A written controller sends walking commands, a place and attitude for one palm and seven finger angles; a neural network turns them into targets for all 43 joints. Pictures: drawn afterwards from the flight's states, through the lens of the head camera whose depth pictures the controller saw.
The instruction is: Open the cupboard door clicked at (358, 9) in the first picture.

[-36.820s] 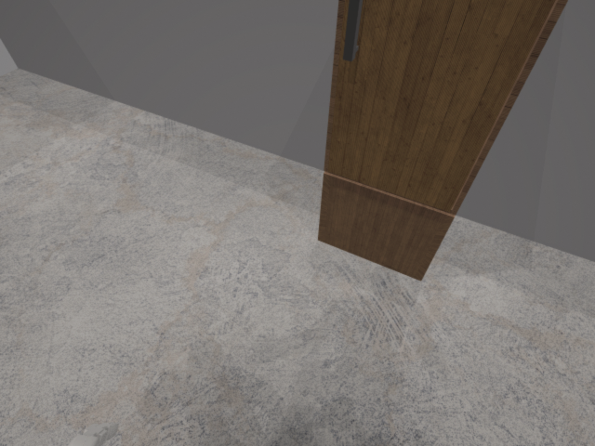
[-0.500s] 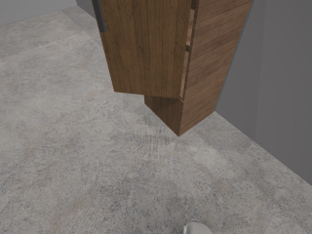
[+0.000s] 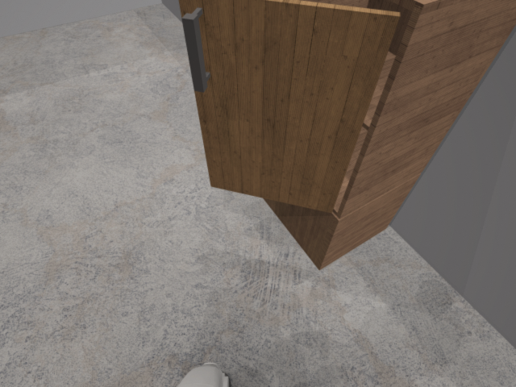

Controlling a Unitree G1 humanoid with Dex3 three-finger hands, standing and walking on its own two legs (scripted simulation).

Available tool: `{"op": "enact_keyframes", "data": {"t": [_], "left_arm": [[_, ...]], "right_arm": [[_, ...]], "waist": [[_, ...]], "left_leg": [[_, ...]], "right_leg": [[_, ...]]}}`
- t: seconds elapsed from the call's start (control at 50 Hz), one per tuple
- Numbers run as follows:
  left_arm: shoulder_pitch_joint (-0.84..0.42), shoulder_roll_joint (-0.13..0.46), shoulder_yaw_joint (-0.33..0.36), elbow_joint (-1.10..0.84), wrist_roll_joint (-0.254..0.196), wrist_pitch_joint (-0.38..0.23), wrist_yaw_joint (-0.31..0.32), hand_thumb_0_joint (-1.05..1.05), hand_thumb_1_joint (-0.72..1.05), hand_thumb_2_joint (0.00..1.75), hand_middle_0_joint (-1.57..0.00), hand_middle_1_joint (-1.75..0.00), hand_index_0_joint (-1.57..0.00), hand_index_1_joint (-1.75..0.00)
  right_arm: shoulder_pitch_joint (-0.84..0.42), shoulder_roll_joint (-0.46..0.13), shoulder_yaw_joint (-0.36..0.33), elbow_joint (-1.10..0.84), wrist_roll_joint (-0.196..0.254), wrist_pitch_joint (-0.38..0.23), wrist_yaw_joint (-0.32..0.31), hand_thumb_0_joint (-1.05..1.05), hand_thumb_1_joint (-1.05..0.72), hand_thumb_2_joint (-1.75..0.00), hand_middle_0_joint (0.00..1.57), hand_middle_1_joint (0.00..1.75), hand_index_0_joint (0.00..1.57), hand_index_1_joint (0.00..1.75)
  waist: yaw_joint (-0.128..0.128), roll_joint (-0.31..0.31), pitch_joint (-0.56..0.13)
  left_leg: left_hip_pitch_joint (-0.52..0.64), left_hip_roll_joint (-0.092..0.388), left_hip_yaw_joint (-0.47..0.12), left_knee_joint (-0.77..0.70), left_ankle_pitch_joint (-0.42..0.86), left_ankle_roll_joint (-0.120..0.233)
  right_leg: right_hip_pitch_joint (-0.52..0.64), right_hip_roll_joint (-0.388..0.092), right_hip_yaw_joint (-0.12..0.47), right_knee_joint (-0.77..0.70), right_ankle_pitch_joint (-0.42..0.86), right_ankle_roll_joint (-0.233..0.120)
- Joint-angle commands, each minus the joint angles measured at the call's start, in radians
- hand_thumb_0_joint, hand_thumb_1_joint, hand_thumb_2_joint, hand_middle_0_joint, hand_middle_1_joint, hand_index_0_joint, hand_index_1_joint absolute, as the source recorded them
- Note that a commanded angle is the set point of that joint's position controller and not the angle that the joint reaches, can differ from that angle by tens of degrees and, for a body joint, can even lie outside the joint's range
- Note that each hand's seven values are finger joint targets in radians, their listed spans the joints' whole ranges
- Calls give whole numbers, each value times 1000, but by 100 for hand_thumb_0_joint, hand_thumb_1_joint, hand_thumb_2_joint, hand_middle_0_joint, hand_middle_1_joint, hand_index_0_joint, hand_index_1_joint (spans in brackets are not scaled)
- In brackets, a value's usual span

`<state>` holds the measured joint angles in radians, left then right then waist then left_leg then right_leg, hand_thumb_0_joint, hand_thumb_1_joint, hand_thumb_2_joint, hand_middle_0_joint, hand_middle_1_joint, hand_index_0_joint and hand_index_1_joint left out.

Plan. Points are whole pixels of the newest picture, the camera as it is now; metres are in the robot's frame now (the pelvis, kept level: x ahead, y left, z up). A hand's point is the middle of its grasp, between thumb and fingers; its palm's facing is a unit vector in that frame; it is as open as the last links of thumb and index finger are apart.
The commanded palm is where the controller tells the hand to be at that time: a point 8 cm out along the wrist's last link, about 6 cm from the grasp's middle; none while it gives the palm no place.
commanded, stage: take the last steps up to it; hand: left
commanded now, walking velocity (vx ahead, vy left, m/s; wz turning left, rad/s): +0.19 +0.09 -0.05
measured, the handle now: (199, 51) +0.70 +0.19 +0.14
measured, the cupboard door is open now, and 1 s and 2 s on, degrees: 43 43 43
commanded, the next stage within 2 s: come to a stop and stand still in 0.06 s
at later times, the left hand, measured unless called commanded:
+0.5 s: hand (147, 324) +0.24 +0.24 -0.17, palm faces -0.02 -0.97 -0.24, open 7.3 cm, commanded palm none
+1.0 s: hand (136, 370) +0.16 +0.24 -0.19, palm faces +0.02 -0.98 -0.21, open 7.3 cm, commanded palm none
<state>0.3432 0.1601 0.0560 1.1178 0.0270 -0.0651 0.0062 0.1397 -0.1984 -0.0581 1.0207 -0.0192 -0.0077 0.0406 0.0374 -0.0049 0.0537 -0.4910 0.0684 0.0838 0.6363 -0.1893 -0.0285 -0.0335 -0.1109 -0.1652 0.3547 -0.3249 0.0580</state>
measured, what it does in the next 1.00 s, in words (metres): walks ahead: left foot, then right foot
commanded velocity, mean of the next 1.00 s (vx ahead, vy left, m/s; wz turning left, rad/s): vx -0.10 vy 0.00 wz -0.01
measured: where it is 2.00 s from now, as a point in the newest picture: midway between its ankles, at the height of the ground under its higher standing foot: outside the picture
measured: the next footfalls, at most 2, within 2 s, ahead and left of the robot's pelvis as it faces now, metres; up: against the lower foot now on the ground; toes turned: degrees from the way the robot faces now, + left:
left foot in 0.06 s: +0.16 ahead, +0.13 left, +0.00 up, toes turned +6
right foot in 0.58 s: +0.16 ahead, -0.05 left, +0.00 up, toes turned -10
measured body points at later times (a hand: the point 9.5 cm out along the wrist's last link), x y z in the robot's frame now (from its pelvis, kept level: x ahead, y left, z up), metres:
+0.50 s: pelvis +0.13 +0.05 +0.00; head +0.17 +0.05 +0.45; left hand +0.24 +0.29 -0.15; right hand +0.13 -0.18 -0.16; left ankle +0.12 +0.13 -0.74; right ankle +0.11 -0.07 -0.70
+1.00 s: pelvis +0.12 +0.06 -0.01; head +0.16 +0.07 +0.44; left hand +0.16 +0.30 -0.17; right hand +0.18 -0.19 -0.15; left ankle +0.11 +0.16 -0.74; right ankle +0.10 -0.08 -0.74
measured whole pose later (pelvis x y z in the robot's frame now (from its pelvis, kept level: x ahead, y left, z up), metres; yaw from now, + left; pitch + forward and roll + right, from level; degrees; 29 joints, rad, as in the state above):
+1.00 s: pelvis +0.12 +0.06 -0.01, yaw -2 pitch +0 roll +0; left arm 0.21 0.19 0.04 1.05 0.01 0.02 0.03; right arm 0.15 -0.19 -0.04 1.03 -0.01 0.03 -0.01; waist 0.02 -0.03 0.07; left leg -0.24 -0.01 0.03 0.53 -0.29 0.02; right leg -0.22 -0.05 -0.05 0.54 -0.31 0.03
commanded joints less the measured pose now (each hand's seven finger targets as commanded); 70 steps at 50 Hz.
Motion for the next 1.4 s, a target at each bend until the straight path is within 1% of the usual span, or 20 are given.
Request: {"op": "enact_keyframes", "data": {"t": [0.0,0.04,0.06,0.08,0.12,0.2,0.36,0.48,0.54,0.56,0.58,0.6,0.68,0.8,0.88,0.92,0.96,1.0,1.12,1.38], "left_arm": [[-8,158,28,-51,-3,-3,7,0,90,90,-20,-30,-20,-30],[60,68,9,-89,-18,3,-2,0,90,90,-20,-30,-20,-30],[10,69,0,-112,-11,7,9,0,90,90,-20,-30,-20,-30],[-38,55,-1,-116,-12,9,11,0,90,90,-20,-30,-20,-30],[-51,57,5,-100,-6,18,-1,0,90,90,-20,-30,-20,-30],[39,4,-14,-58,-15,53,12,0,90,90,-20,-30,-20,-30],[-88,87,16,-147,-4,113,24,0,90,90,-20,-30,-20,-30],[-148,80,16,-195,-13,106,24,0,90,90,-20,-30,-20,-30],[-84,117,19,-182,-11,87,29,0,90,90,-20,-30,-20,-30],[-63,164,26,-176,-3,73,35,0,90,90,-20,-30,-20,-30],[-66,209,26,-168,-2,63,37,0,90,90,-20,-30,-20,-30],[-49,216,23,-164,-8,61,42,0,90,90,-20,-30,-20,-30],[-122,185,17,-169,-15,59,48,0,90,90,-20,-30,-20,-30],[-96,207,24,-146,-5,54,39,0,90,90,-20,-30,-20,-30],[-123,196,19,-128,-12,56,34,0,90,90,-20,-30,-20,-30],[-105,139,6,-135,-21,64,27,0,90,90,-20,-30,-20,-30],[-93,95,-7,-121,-14,82,29,0,90,90,-20,-30,-20,-30],[-93,98,-16,-101,-11,91,20,0,90,90,-20,-30,-20,-30],[-59,110,-29,-48,-9,69,12,0,90,90,-20,-30,-20,-30],[-16,85,-37,-3,-16,58,27,0,90,90,-20,-30,-20,-30]], "right_arm": [[187,-85,-14,-11,-7,-38,-11,0,-90,-90,20,30,20,30],[387,-259,-53,19,-20,-38,-45,0,-90,-90,20,30,20,30],[353,-252,-45,11,-16,-33,-52,0,-90,-90,20,30,20,30],[282,-217,-38,-7,-12,-38,-60,0,-90,-90,20,30,20,30],[184,-116,-8,-40,-12,-49,-65,0,-90,-90,20,30,20,30],[126,-66,25,-27,-5,-64,-84,0,-90,-90,20,30,20,30],[136,-121,-9,-4,-11,6,-106,0,-90,-90,20,30,20,30],[164,-156,-29,9,-14,21,-100,0,-90,-90,20,30,20,30],[170,-148,-35,6,3,27,-88,0,-90,-90,20,30,20,30],[180,-101,-32,-8,10,29,-82,0,-90,-90,20,30,20,30],[170,-59,-23,-27,14,34,-72,0,-90,-90,20,30,20,30],[123,-49,-19,-35,17,54,-77,0,-90,-90,20,30,20,30],[91,-53,-14,-19,13,62,-70,0,-90,-90,20,30,20,30],[58,-43,-6,-28,15,50,-54,0,-90,-90,20,30,20,30],[125,-40,0,-7,12,35,-56,0,-90,-90,20,30,20,30],[132,-113,-9,-13,4,15,-59,0,-90,-90,20,30,20,30],[77,-142,-6,-26,-2,17,-67,0,-90,-90,20,30,20,30],[48,-138,3,-29,-3,15,-74,0,-90,-90,20,30,20,30],[78,-113,11,-7,9,3,-72,0,-90,-90,20,30,20,30],[175,-69,29,71,9,-16,-82,0,-90,-90,20,30,20,30]], "waist": [[-109,-67,-53],[-154,312,-253],[-140,255,-237],[-121,266,-191],[-72,122,-66],[-2,33,-116],[-45,112,-31],[-57,141,-94],[-31,85,-162],[-35,-70,-176],[-36,-198,-136],[-1,-202,-163],[-30,-134,-106],[-8,-160,-94],[-49,-157,-93],[-42,56,-108],[-23,155,-60],[-20,185,-2],[-31,31,-18],[-36,5,-29]], "left_leg": [[381,-52,41,-185,20,34],[710,296,-405,-255,249,206],[617,325,-408,-295,183,229],[521,322,-401,-327,131,237],[360,265,-278,-377,137,216],[299,227,-90,-335,682,186],[300,290,-162,-262,759,211],[413,265,-175,-200,805,189],[373,188,-129,-97,588,110],[245,89,-43,9,324,47],[89,-43,23,158,-275,-9],[74,-71,-61,323,-474,-9],[-6,-61,-106,442,-349,-32],[91,-74,-57,136,-294,-37],[309,-82,-32,-194,-49,-22],[417,81,-179,-239,223,48],[283,165,-262,-308,154,124],[223,140,-251,-378,5,122],[288,54,-170,-348,-27,62],[363,33,-127,-297,257,52]], "right_leg": [[-167,-146,31,171,412,-105],[-486,73,-16,718,-290,-52],[-527,54,81,900,-307,-80],[-583,23,127,979,-225,-84],[-572,-27,153,955,-78,-74],[-370,-15,163,664,-22,-31],[-360,68,154,538,-111,-58],[-316,90,134,328,-80,-66],[-124,57,137,57,288,-74],[-6,-80,266,64,692,-123],[28,-263,363,84,1059,-232],[-4,-309,395,67,1122,-292],[12,-198,291,68,1024,-248],[6,-174,296,44,806,-232],[-127,-121,274,82,555,-165],[-250,-15,200,136,242,-79],[-203,43,129,149,-20,-42],[-187,45,128,175,-38,-43],[-165,15,176,31,128,-55],[-132,-2,180,25,238,-62]]}}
